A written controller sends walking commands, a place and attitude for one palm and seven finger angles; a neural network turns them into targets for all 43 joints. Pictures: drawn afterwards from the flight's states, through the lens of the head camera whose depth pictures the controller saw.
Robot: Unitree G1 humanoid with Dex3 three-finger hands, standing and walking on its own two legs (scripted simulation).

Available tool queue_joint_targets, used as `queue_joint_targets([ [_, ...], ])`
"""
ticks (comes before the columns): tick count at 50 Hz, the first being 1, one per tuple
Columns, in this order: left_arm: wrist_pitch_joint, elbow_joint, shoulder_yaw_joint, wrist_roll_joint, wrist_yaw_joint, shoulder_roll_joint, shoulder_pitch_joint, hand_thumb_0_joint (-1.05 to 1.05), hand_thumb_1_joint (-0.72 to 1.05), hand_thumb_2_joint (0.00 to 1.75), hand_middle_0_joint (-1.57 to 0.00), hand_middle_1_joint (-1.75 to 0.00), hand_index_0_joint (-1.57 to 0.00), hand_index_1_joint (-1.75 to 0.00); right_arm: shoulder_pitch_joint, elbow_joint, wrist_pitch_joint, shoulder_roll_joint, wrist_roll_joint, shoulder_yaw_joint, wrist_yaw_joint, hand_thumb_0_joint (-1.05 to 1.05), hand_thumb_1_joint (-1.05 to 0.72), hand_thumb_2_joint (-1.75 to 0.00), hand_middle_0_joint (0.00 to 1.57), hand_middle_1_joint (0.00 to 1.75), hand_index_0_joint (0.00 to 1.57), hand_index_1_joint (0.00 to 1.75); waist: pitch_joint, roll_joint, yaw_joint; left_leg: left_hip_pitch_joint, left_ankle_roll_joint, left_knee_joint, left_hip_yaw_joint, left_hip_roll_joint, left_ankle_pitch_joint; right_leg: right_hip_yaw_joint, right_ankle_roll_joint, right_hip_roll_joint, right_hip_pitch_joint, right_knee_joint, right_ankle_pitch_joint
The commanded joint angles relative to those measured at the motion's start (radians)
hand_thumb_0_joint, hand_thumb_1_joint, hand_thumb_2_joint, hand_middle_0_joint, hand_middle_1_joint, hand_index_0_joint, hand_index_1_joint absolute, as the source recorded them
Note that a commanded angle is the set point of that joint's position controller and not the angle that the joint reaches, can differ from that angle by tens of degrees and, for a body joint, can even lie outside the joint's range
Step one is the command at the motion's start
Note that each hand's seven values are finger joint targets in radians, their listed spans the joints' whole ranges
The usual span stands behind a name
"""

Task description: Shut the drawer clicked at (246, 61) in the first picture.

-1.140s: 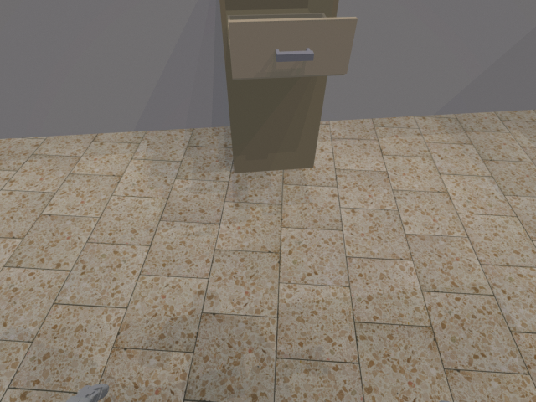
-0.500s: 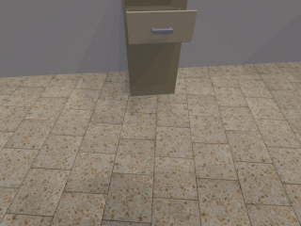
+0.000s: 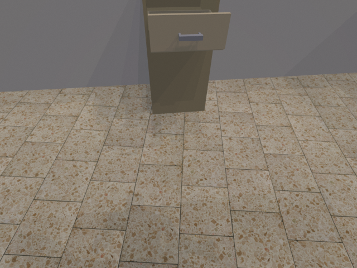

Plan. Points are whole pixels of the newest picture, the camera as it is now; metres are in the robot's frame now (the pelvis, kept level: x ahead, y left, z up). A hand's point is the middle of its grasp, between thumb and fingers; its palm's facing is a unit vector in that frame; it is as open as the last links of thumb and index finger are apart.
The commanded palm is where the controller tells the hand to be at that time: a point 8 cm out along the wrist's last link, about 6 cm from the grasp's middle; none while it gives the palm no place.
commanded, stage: look at it before walking up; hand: left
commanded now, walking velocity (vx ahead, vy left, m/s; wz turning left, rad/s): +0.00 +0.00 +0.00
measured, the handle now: (190, 35) +1.14 +0.01 +0.02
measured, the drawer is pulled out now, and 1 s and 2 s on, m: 0.30 0.30 0.30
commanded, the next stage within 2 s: walk to a spot facing it in 0.30 s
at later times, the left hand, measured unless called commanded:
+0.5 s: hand out of the picture +0.08 +0.25 -0.16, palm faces -0.02 -0.94 -0.33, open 7.4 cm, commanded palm none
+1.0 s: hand out of the picture +0.13 +0.12 -0.16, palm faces -0.19 -0.96 -0.20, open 7.4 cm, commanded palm none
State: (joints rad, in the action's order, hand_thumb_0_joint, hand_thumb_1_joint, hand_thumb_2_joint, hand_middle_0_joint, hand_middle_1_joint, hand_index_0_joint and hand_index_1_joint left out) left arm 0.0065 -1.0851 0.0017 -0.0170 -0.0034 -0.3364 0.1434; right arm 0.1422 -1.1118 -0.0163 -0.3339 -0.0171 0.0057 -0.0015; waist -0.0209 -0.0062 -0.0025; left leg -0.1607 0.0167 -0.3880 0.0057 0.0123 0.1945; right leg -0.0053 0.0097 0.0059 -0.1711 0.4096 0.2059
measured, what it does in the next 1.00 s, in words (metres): walks ahead, turning right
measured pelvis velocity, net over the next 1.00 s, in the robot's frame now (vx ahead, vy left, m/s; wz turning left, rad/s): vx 0.14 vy -0.06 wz -0.28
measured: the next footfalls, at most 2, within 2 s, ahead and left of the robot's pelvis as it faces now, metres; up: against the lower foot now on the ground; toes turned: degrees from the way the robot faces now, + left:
left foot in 1.28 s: +0.45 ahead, -0.02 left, +0.00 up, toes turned -18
right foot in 2.00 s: +0.55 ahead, -0.29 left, +0.00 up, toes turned -56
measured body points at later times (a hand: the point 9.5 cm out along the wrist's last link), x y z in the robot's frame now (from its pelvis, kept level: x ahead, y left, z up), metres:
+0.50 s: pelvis +0.02 +0.00 +0.00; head +0.01 +0.00 +0.45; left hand +0.08 +0.30 -0.13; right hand +0.10 -0.29 -0.13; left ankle +0.01 +0.13 -0.74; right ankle +0.01 -0.11 -0.74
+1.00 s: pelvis +0.14 -0.06 +0.00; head +0.15 -0.07 +0.45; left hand +0.14 +0.18 -0.15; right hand +0.14 -0.31 -0.15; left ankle +0.20 +0.08 -0.65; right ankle +0.06 -0.10 -0.74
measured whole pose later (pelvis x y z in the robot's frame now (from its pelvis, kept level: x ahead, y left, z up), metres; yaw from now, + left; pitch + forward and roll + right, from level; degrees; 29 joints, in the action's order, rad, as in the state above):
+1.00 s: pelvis +0.14 -0.06 +0.00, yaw -16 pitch +0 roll +1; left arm 0.06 -1.05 -0.03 -0.03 0.00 -0.14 0.45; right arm 0.18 -1.01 -0.01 -0.21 -0.03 -0.05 0.01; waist -0.04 0.01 -0.04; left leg -0.60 0.06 -1.16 -0.05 0.11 0.24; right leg -0.02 0.09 0.07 -0.10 0.41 0.31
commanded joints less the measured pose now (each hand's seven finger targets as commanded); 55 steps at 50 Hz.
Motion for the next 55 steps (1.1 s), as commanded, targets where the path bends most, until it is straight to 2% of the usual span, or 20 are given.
queue_joint_targets([
  [1,0.021,0.063,-0.037,0.006,0.012,-0.209,-0.042,0.0,0.9,0.9,-0.2,-0.3,-0.2,-0.3,-0.047,0.064,-0.022,-0.204,0.006,-0.042,-0.012,0.0,-0.9,-0.9,0.2,0.3,0.2,0.3,0.041,0.013,0.001,0.005,-0.041,0.071,0.098,0.103,-0.066,-0.12,0.023,-0.117,-0.008,-0.092,-0.032],
  [20,0.024,0.056,-0.036,0.006,0.014,-0.21,-0.042,0.0,0.9,0.9,-0.2,-0.3,-0.2,-0.3,-0.067,0.062,-0.022,-0.208,0.008,-0.042,-0.014,0.0,-0.9,-0.9,0.2,0.3,0.2,0.3,0.052,0.008,0.001,0.04,-0.04,0.075,0.091,0.11,-0.141,-0.108,0.02,-0.122,0.023,-0.086,-0.145],
  [22,0.004,0.033,-0.018,0.006,0.015,-0.107,0.016,0.0,0.9,0.9,-0.2,-0.3,-0.2,-0.3,-0.016,0.04,-0.009,-0.104,0.001,-0.02,-0.012,0.0,-0.9,-0.9,0.2,0.3,0.2,0.3,0.05,0.011,0.001,0.048,-0.023,0.053,0.054,0.107,-0.031,-0.115,0.01,-0.107,-0.001,-0.077,-0.025],
  [25,-0.019,0.049,-0.027,-0.002,0.0,-0.097,0.054,0.0,0.9,0.9,-0.2,-0.3,-0.2,-0.3,0.033,0.049,0.004,-0.1,-0.007,-0.03,-0.01,0.0,-0.9,-0.9,0.2,0.3,0.2,0.3,-0.025,0.009,0.0,0.0,-0.032,0.047,0.044,0.112,0.245,-0.144,0.024,-0.074,-0.102,-0.056,0.237],
  [28,-0.021,0.09,-0.044,-0.006,-0.014,-0.094,0.081,0.0,0.9,0.9,-0.2,-0.3,-0.2,-0.3,0.059,0.082,0.005,-0.133,-0.006,-0.056,-0.011,0.0,-0.9,-0.9,0.2,0.3,0.2,0.3,-0.09,0.05,0.002,-0.009,-0.066,0.066,0.092,0.161,0.394,-0.135,0.034,-0.028,-0.216,0.033,0.308],
  [30,-0.012,0.117,-0.051,-0.005,-0.021,-0.057,0.092,0.0,0.9,0.9,-0.2,-0.3,-0.2,-0.3,0.097,0.094,-0.006,-0.156,-0.004,-0.074,-0.015,0.0,-0.9,-0.9,0.2,0.3,0.2,0.3,-0.098,0.137,0.015,0.045,-0.118,0.118,0.179,0.25,0.413,-0.061,0.025,0.023,-0.306,0.199,0.252],
  [31,-0.007,0.135,-0.053,-0.004,-0.025,-0.036,0.072,0.0,0.9,0.9,-0.2,-0.3,-0.2,-0.3,0.114,0.098,-0.014,-0.164,-0.002,-0.084,-0.017,0.0,-0.9,-0.9,0.2,0.3,0.2,0.3,-0.104,0.19,0.023,0.076,-0.155,0.148,0.212,0.318,0.348,0.001,0.012,0.024,-0.348,0.303,0.234],
  [33,-0.001,0.172,-0.06,-0.004,-0.032,-0.022,0.029,0.0,0.9,0.9,-0.2,-0.3,-0.2,-0.3,0.142,0.103,-0.027,-0.149,-0.003,-0.092,-0.016,0.0,-0.9,-0.9,0.2,0.3,0.2,0.3,-0.106,0.184,0.038,0.128,-0.195,0.141,0.19,0.371,0.174,0.015,-0.001,-0.032,-0.416,0.388,0.303],
  [35,0.009,0.172,-0.066,-0.004,-0.037,0.009,0.055,0.0,0.9,0.9,-0.2,-0.3,-0.2,-0.3,0.137,0.105,-0.032,-0.121,-0.009,-0.09,-0.018,0.0,-0.9,-0.9,0.2,0.3,0.2,0.3,-0.098,0.148,0.017,0.085,-0.168,0.063,0.091,0.355,-0.001,0.042,0.002,-0.056,-0.323,0.323,0.292],
  [36,0.011,0.148,-0.07,-0.004,-0.04,0.022,0.133,0.0,0.9,0.9,-0.2,-0.3,-0.2,-0.3,0.1,0.113,-0.031,-0.115,-0.009,-0.089,-0.018,0.0,-0.9,-0.9,0.2,0.3,0.2,0.3,-0.074,0.137,-0.026,0.012,-0.128,-0.025,0.002,0.319,-0.012,0.071,0.007,-0.048,-0.184,0.241,0.218],
  [37,0.017,0.103,-0.078,-0.007,-0.039,0.014,0.28,0.0,0.9,0.9,-0.2,-0.3,-0.2,-0.3,0.061,0.123,-0.031,-0.098,-0.007,-0.086,-0.016,0.0,-0.9,-0.9,0.2,0.3,0.2,0.3,-0.009,0.051,-0.099,-0.09,-0.08,-0.241,-0.086,0.251,0.002,0.087,0.018,-0.011,0.03,0.109,0.097],
  [38,0.032,0.061,-0.104,-0.015,-0.022,-0.103,0.433,0.0,0.9,0.9,-0.2,-0.3,-0.2,-0.3,0.033,0.165,-0.03,-0.028,0.007,-0.071,-0.006,0.0,-0.9,-0.9,0.2,0.3,0.2,0.3,0.032,-0.3,-0.159,-0.365,-0.013,-0.585,-0.196,0.124,0.185,-0.263,0.087,-0.195,0.226,-0.073,0.168],
  [39,0.038,0.045,-0.112,0.0,-0.004,-0.164,0.509,0.0,0.9,0.9,-0.2,-0.3,-0.2,-0.3,-0.049,0.229,-0.041,0.013,0.003,-0.057,0.001,0.0,-0.9,-0.9,0.2,0.3,0.2,0.3,0.008,-0.407,-0.166,-0.575,0.01,-0.801,-0.141,0.026,0.398,-0.626,0.164,-0.37,0.263,-0.192,0.007],
  [40,0.043,0.052,-0.11,0.008,0.011,-0.138,0.49,0.0,0.9,0.9,-0.2,-0.3,-0.2,-0.3,-0.054,0.224,-0.045,-0.021,0.002,-0.065,-0.002,0.0,-0.9,-0.9,0.2,0.3,0.2,0.3,0.003,-0.266,-0.147,-0.591,-0.005,-0.85,-0.028,0.074,0.32,-0.602,0.197,-0.368,0.268,-0.173,-0.053],
  [42,0.049,0.077,-0.092,0.003,0.01,-0.064,0.389,0.0,0.9,0.9,-0.2,-0.3,-0.2,-0.3,-0.067,0.206,-0.047,0.007,0.0,-0.07,0.0,0.0,-0.9,-0.9,0.2,0.3,0.2,0.3,-0.064,-0.085,-0.089,-0.585,0.006,-0.869,-0.015,0.118,0.19,-0.495,0.214,-0.32,0.155,-0.153,-0.121],
  [43,0.053,0.09,-0.085,0.002,0.012,-0.038,0.355,0.0,0.9,0.9,-0.2,-0.3,-0.2,-0.3,-0.054,0.191,-0.042,0.019,-0.004,-0.072,0.004,0.0,-0.9,-0.9,0.2,0.3,0.2,0.3,-0.076,-0.006,-0.066,-0.556,0.014,-0.85,-0.018,0.129,0.14,-0.421,0.203,-0.293,0.113,-0.149,-0.169],
  [45,0.066,0.088,-0.078,-0.003,0.012,-0.014,0.354,0.0,0.9,0.9,-0.2,-0.3,-0.2,-0.3,-0.009,0.176,-0.03,0.045,-0.007,-0.072,0.008,0.0,-0.9,-0.9,0.2,0.3,0.2,0.3,-0.066,-0.011,-0.031,-0.547,0.033,-0.829,-0.034,0.123,0.082,-0.331,0.183,-0.254,0.095,-0.15,-0.292],
  [48,0.076,0.075,-0.076,-0.004,0.015,0.0,0.368,0.0,0.9,0.9,-0.2,-0.3,-0.2,-0.3,-0.004,0.183,-0.018,0.064,-0.004,-0.077,0.015,0.0,-0.9,-0.9,0.2,0.3,0.2,0.3,-0.048,-0.053,-0.017,-0.569,0.049,-0.786,-0.042,0.115,0.013,-0.26,0.166,-0.208,0.114,-0.156,-0.346],
  [50,0.079,0.07,-0.076,-0.004,0.02,0.012,0.38,0.0,0.9,0.9,-0.2,-0.3,-0.2,-0.3,-0.034,0.21,-0.017,0.07,-0.003,-0.077,0.018,0.0,-0.9,-0.9,0.2,0.3,0.2,0.3,-0.048,-0.071,-0.02,-0.592,0.051,-0.752,-0.046,0.11,-0.028,-0.243,0.163,-0.193,0.125,-0.156,-0.372],
  [55,0.08,0.051,-0.075,-0.01,0.034,0.032,0.428,0.0,0.9,0.9,-0.2,-0.3,-0.2,-0.3,-0.181,0.278,-0.03,0.093,0.0,-0.068,0.026,0.0,-0.9,-0.9,0.2,0.3,0.2,0.3,-0.082,-0.095,-0.064,-0.611,0.039,-0.576,-0.076,0.089,-0.036,-0.264,0.171,-0.184,0.191,-0.144,-0.492],
])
